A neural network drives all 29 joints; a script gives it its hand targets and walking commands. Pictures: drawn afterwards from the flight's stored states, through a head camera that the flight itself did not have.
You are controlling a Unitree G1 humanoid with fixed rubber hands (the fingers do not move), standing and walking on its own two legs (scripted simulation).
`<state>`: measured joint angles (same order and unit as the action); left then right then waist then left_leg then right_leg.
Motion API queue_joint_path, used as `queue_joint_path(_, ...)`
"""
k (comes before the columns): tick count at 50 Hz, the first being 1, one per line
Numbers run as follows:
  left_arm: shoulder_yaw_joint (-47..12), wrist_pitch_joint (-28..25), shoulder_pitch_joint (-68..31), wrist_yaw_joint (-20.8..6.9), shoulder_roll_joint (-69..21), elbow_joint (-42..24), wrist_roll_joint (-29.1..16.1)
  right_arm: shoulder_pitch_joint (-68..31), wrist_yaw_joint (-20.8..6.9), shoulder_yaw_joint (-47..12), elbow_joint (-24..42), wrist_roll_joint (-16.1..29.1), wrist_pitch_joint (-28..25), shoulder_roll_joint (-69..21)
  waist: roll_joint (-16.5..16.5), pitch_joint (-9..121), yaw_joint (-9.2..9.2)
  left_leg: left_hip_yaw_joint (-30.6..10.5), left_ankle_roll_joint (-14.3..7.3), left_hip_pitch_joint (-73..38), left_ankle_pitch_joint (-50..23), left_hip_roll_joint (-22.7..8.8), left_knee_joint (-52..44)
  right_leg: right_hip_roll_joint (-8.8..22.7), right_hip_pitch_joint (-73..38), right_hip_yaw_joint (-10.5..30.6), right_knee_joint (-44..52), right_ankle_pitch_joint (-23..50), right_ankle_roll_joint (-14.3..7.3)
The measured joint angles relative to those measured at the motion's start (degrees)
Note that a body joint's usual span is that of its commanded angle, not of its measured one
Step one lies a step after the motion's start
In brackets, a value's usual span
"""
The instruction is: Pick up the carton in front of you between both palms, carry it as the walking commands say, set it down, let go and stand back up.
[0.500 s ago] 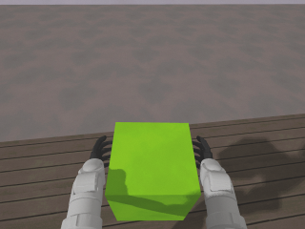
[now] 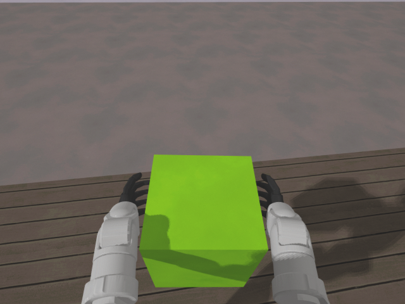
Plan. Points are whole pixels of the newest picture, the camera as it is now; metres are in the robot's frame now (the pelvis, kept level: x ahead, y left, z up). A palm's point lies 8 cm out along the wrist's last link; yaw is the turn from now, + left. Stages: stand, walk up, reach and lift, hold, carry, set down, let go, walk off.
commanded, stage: reach and lift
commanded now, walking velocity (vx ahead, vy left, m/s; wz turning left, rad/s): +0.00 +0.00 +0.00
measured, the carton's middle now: (201, 224) +0.30 +0.00 -0.04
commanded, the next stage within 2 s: hold in 0.50 s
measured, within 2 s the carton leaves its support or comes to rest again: neither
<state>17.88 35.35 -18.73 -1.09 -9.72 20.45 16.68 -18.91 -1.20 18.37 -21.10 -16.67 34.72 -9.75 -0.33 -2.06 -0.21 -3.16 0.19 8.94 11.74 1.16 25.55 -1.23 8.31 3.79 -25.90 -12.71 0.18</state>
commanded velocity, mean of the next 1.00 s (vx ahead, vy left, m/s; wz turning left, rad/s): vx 0.00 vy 0.00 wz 0.00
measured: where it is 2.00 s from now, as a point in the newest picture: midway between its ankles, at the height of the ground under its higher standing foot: outside the picture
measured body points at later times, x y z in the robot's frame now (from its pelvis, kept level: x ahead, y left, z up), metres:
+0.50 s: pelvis +0.01 +0.00 +0.00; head -0.01 +0.00 +0.45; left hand +0.31 +0.15 +0.03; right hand +0.32 -0.15 +0.03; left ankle +0.03 +0.12 -0.74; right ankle +0.02 -0.12 -0.74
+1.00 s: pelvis +0.00 +0.00 +0.00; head -0.04 +0.00 +0.45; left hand +0.30 +0.15 +0.05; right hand +0.30 -0.15 +0.05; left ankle +0.03 +0.12 -0.74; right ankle +0.02 -0.12 -0.74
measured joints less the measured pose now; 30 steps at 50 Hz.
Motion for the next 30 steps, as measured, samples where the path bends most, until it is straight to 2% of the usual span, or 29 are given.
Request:
queue_joint_path(13, -3.85, 2.27, 3.26, 0.27, 0.91, -3.67, -0.75, 3.27, 0.22, -3.85, 3.81, 0.78, 2.39, 0.9, 0.0, 0.28, 0.06, -0.15, 0.0, -3.21, -0.4, -0.05, -3.09, 0.13, -3.26, -0.06, 3.12, 0.39, -0.05)
queue_joint_path(26, -5.13, 4.33, 4.5, 0.4, 1.19, -6.1, -1.45, 4.46, 0.43, -5.3, 6.25, 1.47, 4.53, 1.17, 0.05, 0.31, 0.05, -0.27, 0.03, -4.52, -0.71, -0.08, -4.05, 0.14, -4.56, -0.13, 4.01, 0.64, -0.09)
queue_joint_path(30, -6.46, 5.63, 5.75, 0.74, 1.45, -9.04, -2.42, 5.65, 0.82, -6.61, 9.15, 2.46, 5.86, 1.42, 0.07, 0.41, 0.17, -0.33, 0.04, -5.26, -1.06, -0.1, -4.73, 0.16, -5.35, -0.15, 4.78, 1.02, -0.08)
